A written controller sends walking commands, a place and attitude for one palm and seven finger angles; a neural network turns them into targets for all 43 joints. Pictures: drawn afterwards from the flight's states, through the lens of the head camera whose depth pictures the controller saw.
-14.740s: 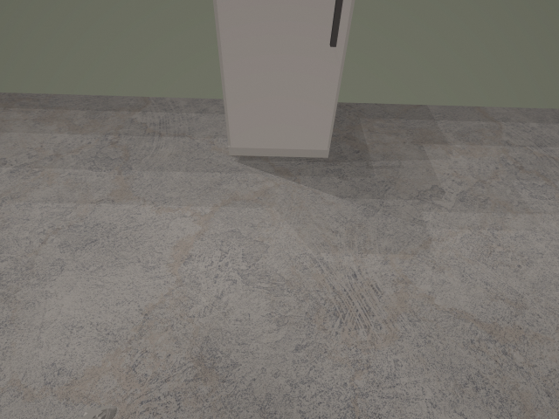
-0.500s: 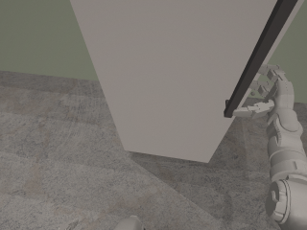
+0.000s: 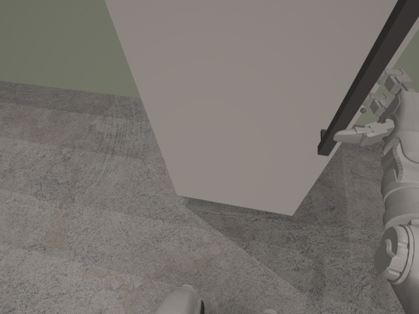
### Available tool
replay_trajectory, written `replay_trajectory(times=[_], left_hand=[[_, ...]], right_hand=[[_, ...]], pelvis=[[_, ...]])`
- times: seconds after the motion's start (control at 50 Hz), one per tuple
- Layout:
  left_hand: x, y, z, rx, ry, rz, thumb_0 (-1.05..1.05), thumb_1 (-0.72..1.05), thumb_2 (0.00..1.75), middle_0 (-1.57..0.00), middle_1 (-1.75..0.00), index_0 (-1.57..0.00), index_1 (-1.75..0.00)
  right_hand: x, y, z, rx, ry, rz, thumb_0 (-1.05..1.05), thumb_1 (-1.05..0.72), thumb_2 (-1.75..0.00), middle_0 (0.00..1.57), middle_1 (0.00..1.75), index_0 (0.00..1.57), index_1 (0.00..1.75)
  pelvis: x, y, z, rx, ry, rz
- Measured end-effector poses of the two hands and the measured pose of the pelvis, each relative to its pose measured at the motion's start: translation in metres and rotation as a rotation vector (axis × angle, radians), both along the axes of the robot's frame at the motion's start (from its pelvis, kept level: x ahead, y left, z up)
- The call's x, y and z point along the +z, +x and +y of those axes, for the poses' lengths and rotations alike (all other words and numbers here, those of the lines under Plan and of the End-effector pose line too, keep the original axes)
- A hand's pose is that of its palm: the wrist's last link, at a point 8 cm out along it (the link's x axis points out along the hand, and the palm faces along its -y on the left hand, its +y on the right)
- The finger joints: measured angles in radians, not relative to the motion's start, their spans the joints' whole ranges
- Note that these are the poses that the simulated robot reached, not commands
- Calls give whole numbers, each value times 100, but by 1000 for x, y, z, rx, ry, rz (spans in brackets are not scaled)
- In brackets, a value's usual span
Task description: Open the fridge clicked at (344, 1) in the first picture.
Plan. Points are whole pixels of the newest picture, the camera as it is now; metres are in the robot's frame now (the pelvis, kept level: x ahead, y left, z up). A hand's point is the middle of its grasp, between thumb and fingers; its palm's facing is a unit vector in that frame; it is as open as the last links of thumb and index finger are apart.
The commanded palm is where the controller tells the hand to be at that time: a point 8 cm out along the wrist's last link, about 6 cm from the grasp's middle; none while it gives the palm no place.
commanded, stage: slide the fingers in behind the handle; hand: right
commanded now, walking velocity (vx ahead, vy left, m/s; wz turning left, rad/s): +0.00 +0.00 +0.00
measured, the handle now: (366, 66) +0.54 -0.17 +0.17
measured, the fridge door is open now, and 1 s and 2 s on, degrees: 0 0 0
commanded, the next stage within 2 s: grip the handle and tug to test in 1.90 s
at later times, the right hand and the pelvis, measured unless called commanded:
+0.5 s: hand (363, 117) +0.48 -0.19 +0.10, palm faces +0.04 +1.00 -0.01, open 13.9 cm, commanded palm +0.45 -0.24 +0.11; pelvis +0.01 -0.01 +0.00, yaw +0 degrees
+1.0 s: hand (346, 114) +0.49 -0.16 +0.10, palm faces +0.04 +1.00 -0.01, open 14.0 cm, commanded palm +0.46 -0.21 +0.11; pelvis +0.01 +0.00 +0.00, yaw +0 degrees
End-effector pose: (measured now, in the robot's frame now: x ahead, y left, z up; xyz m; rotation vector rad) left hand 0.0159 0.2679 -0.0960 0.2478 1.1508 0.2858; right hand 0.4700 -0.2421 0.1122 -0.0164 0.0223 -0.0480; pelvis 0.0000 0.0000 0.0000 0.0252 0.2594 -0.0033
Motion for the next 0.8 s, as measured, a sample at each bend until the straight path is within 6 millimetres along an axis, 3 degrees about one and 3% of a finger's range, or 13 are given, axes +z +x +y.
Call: replay_trajectory(times=[0.34, 0.6, 0.8], left_hand=[[1, 0, -9, -7, -9, 9, 1, 90, 90, -20, -30, -20, -30], [3, 24, -14, -16, -24, -49, 1, 90, 90, -20, -30, -20, -30], [2, 40, -15, -46, -35, -79, 1, 90, 90, -20, -30, -20, -30]], right_hand=[[-3, 3, -6, 9, 15, 8, -1, 50, -30, 34, 122, 35, 123], [-7, -15, 1, 11, 7, -5, -1, 50, -30, 31, 120, 30, 120], [-6, -8, 17, 13, 14, 11, -1, 50, -30, 30, 120, 30, 120]], pelvis=[[-1, 1, -5, 0, 6, 12], [4, 8, -8, -2, 9, -19], [4, 7, -5, -8, 3, -24]])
